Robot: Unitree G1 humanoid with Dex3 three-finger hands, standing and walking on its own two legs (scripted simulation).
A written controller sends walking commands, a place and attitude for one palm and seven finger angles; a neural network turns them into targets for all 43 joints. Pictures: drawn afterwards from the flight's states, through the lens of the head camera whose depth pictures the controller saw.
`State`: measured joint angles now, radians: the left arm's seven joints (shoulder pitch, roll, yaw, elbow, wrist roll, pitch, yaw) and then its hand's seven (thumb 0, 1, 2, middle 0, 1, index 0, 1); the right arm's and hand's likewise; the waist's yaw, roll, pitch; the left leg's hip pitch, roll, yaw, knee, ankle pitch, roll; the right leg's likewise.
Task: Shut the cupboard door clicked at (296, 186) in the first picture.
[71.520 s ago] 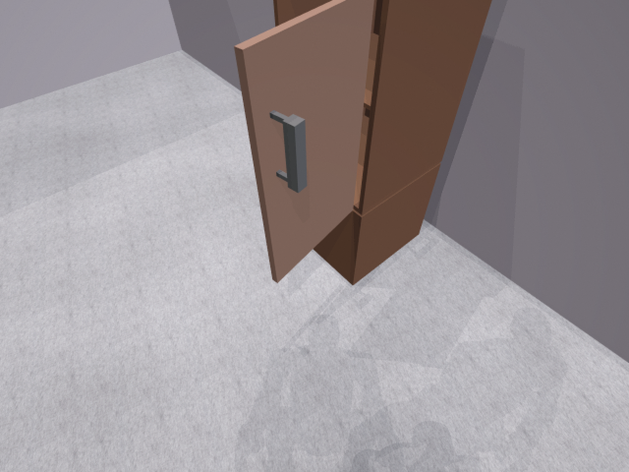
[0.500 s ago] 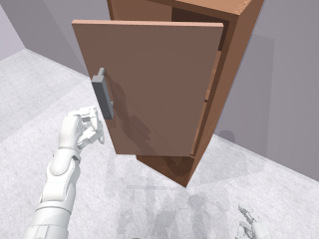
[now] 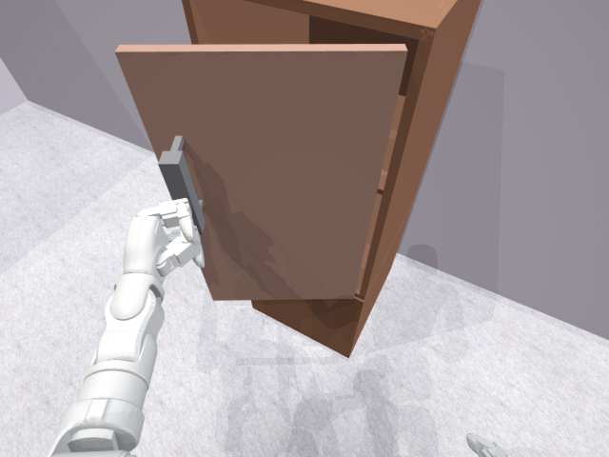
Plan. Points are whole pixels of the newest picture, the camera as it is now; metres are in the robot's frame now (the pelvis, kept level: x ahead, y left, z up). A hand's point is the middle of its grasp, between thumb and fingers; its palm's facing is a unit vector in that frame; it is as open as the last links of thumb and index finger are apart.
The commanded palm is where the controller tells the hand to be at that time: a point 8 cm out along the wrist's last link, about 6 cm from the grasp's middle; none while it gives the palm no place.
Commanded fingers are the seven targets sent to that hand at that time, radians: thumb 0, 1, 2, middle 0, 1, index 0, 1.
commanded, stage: bring the fist close to the handle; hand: left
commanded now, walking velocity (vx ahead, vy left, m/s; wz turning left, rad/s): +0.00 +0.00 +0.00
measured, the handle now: (187, 186) +0.47 +0.19 +0.09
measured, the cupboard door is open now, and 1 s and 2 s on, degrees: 30 16 2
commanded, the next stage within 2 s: push the door shut along its arc in 0.04 s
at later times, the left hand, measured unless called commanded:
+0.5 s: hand (202, 216) +0.41 +0.15 +0.09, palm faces -0.04 -1.00 -0.04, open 3.1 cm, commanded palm +0.39 +0.20 +0.09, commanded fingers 0.00 0.90 0.90 -1.30 -1.50 -1.30 -1.50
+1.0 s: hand (203, 189) +0.46 +0.16 +0.09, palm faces -0.16 -0.99 -0.02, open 3.2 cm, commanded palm +0.46 +0.19 +0.09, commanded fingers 0.00 0.90 0.90 -1.30 -1.50 -1.30 -1.50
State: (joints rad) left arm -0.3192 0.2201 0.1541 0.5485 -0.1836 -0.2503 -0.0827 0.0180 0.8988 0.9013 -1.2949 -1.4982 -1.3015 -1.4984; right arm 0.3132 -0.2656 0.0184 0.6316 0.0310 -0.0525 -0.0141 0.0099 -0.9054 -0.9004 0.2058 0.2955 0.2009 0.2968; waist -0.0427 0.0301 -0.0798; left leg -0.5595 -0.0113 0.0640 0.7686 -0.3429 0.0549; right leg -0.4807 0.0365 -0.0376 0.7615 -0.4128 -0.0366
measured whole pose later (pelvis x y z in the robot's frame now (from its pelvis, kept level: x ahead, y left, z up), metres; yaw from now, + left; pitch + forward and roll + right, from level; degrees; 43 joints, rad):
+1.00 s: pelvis -0.02 +0.00 -0.02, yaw +2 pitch +15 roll -2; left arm -0.92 0.44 0.20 1.17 -0.19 -0.33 -0.34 0.02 0.90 0.90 -1.32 -1.50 -1.34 -1.50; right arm 0.36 -0.30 0.02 0.70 0.03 -0.06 -0.03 0.01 -0.91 -0.90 0.21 0.30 0.20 0.30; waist -0.13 0.03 -0.08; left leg -0.80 -0.01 0.02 0.89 -0.34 0.06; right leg -0.70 0.04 -0.09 0.86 -0.42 -0.04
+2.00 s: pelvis -0.01 -0.01 -0.04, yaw +0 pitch +24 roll -3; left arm -1.33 0.56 0.20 1.38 -0.08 -0.22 -0.44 -0.01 0.86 0.94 -1.29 -1.50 -1.30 -1.50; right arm 0.42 -0.30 0.04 0.71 -0.02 -0.04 -0.02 0.00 -0.90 -0.90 0.21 0.30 0.20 0.30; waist -0.25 0.05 -0.09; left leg -1.03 0.02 0.00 1.02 -0.40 0.04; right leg -0.92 0.07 -0.10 0.97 -0.46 -0.07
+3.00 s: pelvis +0.02 -0.01 -0.01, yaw +0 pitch +17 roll -1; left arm -0.78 0.15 0.18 0.98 -0.05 -0.39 0.13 0.02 0.90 0.90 -1.30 -1.50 -1.30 -1.50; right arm 0.42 -0.27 -0.03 0.65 -0.04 0.01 0.08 0.00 -0.91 -0.90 0.20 0.30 0.20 0.30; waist -0.13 0.06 -0.14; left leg -0.75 0.01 0.05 0.86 -0.40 0.04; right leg -0.66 0.06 -0.04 0.83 -0.46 -0.05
